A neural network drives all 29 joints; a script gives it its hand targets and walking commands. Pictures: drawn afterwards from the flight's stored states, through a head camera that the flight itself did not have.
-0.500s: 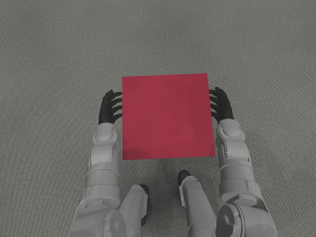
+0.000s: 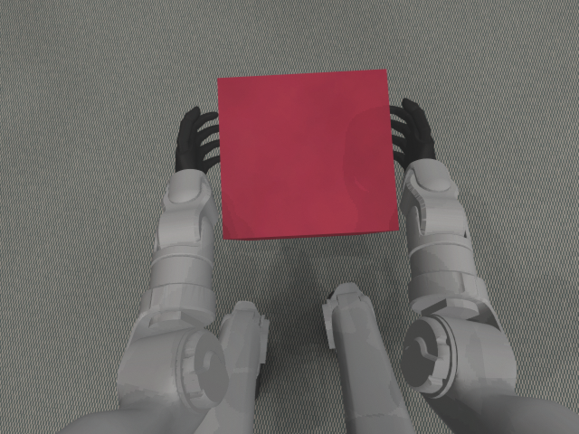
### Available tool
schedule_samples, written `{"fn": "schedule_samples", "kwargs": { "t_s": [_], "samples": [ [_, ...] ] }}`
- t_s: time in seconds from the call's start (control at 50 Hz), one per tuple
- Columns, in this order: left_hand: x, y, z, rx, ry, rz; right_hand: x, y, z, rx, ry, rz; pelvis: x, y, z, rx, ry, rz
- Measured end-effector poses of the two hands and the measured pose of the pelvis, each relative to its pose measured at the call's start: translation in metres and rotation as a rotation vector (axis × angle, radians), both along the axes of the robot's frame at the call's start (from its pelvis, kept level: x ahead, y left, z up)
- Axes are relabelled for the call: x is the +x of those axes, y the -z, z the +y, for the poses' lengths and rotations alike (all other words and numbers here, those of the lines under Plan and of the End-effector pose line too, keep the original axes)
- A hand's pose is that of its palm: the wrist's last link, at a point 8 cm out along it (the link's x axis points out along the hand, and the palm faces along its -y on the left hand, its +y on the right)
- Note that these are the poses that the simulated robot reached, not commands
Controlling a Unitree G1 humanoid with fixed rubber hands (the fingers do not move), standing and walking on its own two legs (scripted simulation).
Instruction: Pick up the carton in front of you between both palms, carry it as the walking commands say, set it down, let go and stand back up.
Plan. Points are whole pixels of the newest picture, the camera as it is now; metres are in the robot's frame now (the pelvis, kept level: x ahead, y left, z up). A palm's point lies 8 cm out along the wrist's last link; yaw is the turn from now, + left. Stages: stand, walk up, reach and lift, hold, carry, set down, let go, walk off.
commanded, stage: set down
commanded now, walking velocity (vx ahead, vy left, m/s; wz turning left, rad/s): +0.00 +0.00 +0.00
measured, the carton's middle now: (302, 173) +0.46 -0.05 -0.17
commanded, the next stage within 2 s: none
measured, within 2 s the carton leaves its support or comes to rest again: rests again in 1.32 s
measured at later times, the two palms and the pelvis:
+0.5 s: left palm (222, 176) +0.49 +0.09 -0.24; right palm (389, 171) +0.46 -0.20 -0.25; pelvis -0.03 +0.00 -0.12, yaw +2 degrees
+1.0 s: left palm (234, 182) +0.50 +0.09 -0.35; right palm (377, 175) +0.48 -0.21 -0.34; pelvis -0.03 +0.00 -0.19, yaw +3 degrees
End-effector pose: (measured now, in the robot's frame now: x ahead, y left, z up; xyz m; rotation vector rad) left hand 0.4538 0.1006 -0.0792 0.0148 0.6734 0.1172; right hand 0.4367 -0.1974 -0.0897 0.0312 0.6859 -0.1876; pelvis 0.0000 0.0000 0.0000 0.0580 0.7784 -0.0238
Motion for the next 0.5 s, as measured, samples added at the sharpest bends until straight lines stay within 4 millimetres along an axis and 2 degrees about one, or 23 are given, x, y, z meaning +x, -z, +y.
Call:
{"fn": "schedule_samples", "kwargs": {
  "t_s": [0.24,0.5],
  "samples": [
    [0.015,0.078,-0.002,0.007,0.007,0.002,0.012,0.082,-0.002,0.002,-0.001,0.003,-0.018,0.065,-0.006,0.018,-0.011,0.041],
    [0.033,0.158,-0.007,0.009,0.028,0.028,0.028,0.158,-0.007,-0.019,-0.001,0.030,-0.030,0.121,-0.001,0.016,-0.024,0.057]
  ]
}}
